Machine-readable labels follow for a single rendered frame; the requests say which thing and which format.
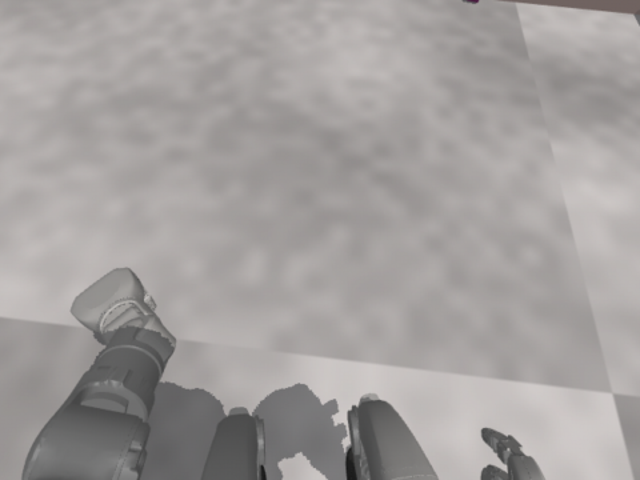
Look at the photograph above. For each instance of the left robot hand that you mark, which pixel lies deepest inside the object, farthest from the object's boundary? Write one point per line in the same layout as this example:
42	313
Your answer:
118	284

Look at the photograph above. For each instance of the right robot hand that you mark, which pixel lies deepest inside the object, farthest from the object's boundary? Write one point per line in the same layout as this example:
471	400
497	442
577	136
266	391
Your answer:
510	452

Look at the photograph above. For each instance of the left robot arm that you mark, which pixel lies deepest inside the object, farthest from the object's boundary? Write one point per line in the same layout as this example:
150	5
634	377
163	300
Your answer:
101	431

